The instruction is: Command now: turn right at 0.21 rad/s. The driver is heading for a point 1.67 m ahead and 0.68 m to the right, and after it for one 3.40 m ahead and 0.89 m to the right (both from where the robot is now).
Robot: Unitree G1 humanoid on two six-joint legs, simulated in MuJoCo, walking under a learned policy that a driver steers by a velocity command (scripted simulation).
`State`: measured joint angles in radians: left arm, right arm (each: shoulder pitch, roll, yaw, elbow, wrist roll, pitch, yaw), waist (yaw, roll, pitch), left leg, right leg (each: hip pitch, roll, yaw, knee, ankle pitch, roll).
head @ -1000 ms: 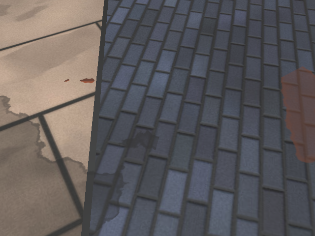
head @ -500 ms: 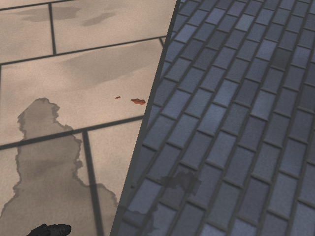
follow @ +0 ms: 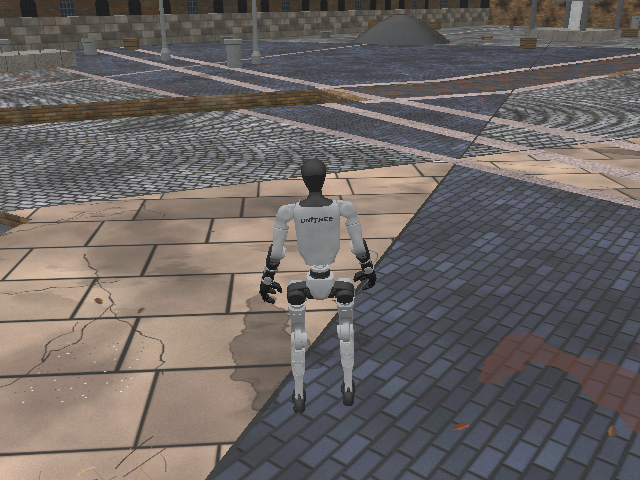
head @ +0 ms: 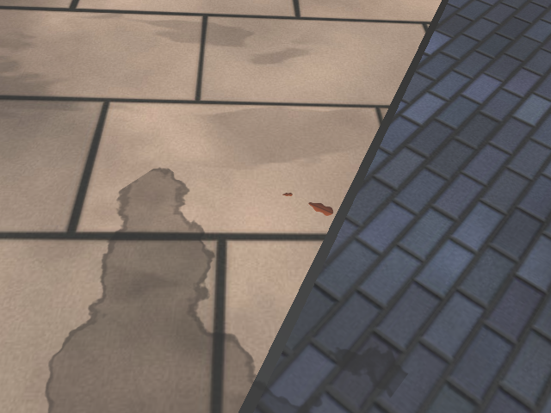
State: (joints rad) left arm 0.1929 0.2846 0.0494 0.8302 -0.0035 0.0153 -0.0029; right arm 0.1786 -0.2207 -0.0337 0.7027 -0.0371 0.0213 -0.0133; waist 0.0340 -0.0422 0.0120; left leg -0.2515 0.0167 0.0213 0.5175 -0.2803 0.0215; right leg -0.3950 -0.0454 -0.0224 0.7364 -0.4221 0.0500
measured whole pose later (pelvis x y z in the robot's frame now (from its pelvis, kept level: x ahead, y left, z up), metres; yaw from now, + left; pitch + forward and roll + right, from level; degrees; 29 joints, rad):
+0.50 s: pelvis -0.02 -0.04 +0.00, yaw -17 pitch +3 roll +2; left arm 0.19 0.30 0.06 0.70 -0.01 0.01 0.01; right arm 0.11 -0.32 -0.10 0.75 -0.01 0.02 -0.05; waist 0.01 0.03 0.04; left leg -0.55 0.01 -0.03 1.13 -0.42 -0.07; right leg -0.28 0.04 0.03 0.47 -0.23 -0.07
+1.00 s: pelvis +0.01 -0.01 +0.00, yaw -32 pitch +2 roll -1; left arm 0.17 0.35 0.09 0.65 -0.01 0.05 0.02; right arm 0.17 -0.26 -0.06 0.72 -0.01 -0.02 -0.02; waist -0.01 -0.05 0.04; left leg -0.26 0.00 -0.04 0.46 -0.23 0.01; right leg -0.47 0.10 0.14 1.07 -0.49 0.07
